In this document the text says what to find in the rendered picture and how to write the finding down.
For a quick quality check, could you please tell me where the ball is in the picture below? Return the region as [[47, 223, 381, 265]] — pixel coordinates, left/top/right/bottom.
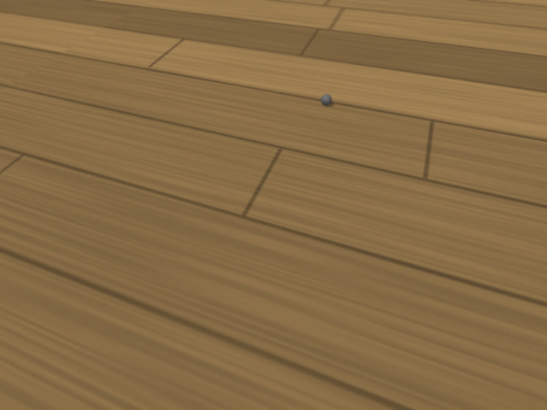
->
[[321, 94, 332, 105]]

